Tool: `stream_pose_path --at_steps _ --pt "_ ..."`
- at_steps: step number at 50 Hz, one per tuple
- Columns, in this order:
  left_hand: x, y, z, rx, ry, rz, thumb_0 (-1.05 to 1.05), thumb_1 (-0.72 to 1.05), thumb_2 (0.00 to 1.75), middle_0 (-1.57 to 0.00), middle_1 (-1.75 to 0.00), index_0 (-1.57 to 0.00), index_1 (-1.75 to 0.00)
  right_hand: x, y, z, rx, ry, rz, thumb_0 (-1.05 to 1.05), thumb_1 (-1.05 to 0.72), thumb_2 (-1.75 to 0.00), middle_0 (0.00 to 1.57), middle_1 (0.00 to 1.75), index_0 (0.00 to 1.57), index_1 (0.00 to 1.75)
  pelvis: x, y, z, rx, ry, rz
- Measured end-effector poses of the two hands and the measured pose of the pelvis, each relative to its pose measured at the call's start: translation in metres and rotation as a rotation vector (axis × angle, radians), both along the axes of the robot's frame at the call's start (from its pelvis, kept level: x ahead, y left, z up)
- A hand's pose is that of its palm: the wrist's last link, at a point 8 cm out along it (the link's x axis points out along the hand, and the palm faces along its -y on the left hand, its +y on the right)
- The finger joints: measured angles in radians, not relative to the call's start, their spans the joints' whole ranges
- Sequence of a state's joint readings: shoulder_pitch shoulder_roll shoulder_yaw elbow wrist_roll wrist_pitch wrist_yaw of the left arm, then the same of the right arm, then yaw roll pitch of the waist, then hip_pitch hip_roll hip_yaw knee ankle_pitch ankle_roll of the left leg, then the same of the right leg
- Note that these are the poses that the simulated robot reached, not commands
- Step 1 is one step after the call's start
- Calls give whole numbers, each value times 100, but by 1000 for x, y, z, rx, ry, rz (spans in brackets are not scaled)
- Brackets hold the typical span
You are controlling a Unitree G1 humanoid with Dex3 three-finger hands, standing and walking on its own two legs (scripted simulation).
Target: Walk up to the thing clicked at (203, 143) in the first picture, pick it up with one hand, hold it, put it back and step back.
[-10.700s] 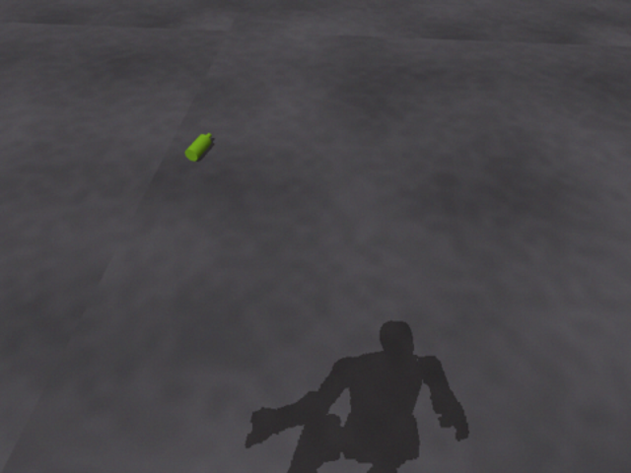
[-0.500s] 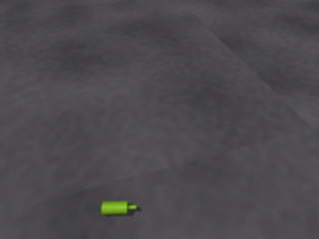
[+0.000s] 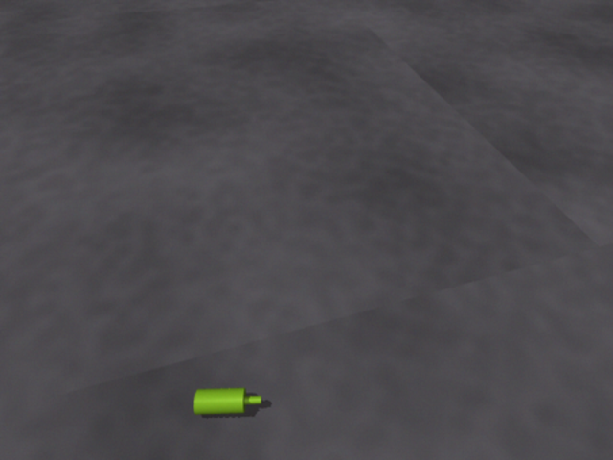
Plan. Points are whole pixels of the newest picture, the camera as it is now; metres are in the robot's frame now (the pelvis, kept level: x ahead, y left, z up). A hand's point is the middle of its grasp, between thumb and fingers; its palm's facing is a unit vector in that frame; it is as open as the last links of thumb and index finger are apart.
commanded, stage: stand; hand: left
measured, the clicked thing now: (229, 400) +0.44 +0.22 -0.75
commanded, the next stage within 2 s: none
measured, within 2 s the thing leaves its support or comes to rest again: neither
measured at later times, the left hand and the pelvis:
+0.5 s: hand out of the picture +0.06 +0.25 -0.16, palm faces -0.03 -0.94 -0.35, open 7.4 cm; pelvis +0.00 +0.00 +0.00, yaw +0 degrees
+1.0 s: hand out of the picture +0.06 +0.26 -0.16, palm faces -0.03 -0.94 -0.35, open 7.4 cm; pelvis -0.01 +0.00 +0.00, yaw +0 degrees
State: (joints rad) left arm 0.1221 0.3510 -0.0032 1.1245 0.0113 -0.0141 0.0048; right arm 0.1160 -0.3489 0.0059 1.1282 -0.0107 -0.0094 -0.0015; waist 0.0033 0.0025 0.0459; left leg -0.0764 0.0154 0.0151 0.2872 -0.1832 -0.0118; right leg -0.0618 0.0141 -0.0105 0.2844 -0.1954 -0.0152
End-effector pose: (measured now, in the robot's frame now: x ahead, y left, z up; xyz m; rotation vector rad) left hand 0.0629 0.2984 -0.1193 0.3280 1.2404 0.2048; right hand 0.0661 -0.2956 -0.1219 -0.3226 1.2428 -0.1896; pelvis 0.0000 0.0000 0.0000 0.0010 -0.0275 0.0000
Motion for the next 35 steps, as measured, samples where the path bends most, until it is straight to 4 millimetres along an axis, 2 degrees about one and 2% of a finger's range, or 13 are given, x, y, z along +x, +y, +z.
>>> stream_pose_path --at_steps 35 --pt "-6 1 -1 -2 3 -2 1 90 90 -20 -30 -20 -30 -7 1 0 0 3 -7 1 -91 -90 20 30 20 30 -4 2 0 -1 -5 -2"
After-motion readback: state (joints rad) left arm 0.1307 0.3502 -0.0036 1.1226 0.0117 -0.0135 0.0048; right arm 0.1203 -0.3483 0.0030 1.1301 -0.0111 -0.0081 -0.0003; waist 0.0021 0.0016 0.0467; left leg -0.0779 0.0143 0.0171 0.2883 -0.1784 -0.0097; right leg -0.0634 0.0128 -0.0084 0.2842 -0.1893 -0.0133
